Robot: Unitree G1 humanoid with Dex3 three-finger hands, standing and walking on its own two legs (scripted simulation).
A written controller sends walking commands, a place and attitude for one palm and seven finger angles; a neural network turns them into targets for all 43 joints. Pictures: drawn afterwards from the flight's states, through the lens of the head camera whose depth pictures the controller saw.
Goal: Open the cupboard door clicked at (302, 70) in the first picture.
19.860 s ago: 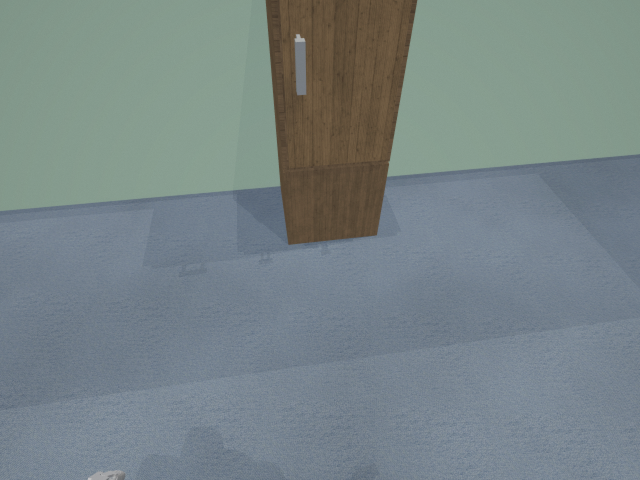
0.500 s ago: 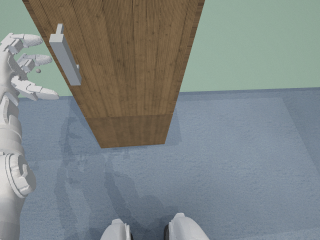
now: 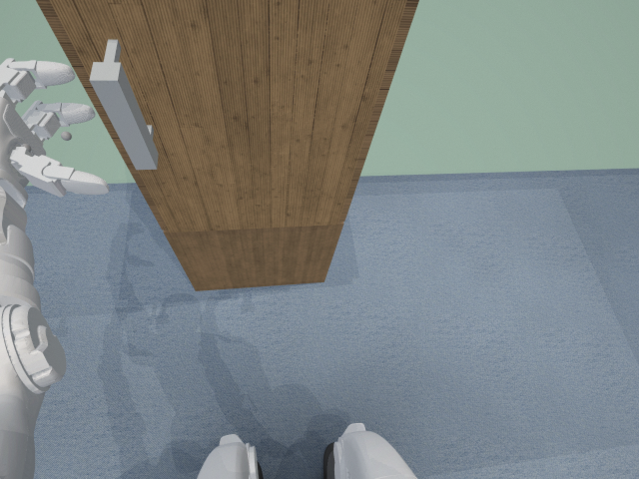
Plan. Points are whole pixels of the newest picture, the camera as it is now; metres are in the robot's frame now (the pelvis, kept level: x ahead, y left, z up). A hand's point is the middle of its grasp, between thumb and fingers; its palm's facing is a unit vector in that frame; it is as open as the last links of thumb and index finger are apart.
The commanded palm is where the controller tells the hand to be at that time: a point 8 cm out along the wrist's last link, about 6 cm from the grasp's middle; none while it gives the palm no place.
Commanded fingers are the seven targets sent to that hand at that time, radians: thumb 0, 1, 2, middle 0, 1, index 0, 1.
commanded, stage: move the hooked fingers beside the handle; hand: left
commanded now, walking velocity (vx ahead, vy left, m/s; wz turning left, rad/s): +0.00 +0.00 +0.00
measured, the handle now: (131, 109) +0.55 +0.19 +0.08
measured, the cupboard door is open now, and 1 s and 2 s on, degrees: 0 0 0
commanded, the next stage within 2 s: slide the fingers in behind the handle in 0.38 s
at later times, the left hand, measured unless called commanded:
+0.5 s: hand (67, 142) +0.49 +0.24 +0.09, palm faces +0.01 -1.00 -0.02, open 14.0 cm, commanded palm +0.47 +0.28 +0.08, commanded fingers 0.00 -0.50 0.30 -0.30 -1.20 -0.30 -1.20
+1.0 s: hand (105, 141) +0.49 +0.21 +0.09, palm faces +0.02 -1.00 -0.02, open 14.0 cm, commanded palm +0.46 +0.25 +0.08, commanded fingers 0.00 -0.50 0.30 -0.30 -1.20 -0.30 -1.20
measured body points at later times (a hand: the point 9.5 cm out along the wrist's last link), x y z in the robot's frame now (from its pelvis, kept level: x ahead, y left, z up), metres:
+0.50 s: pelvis -0.01 +0.00 +0.00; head +0.12 +0.03 +0.43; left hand +0.48 +0.30 +0.09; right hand +0.01 -0.27 -0.11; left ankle +0.00 +0.10 -0.68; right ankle +0.01 -0.12 -0.68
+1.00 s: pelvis -0.01 -0.01 +0.00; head +0.10 +0.01 +0.43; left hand +0.48 +0.26 +0.09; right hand -0.01 -0.27 -0.11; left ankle +0.00 +0.10 -0.68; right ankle +0.01 -0.12 -0.68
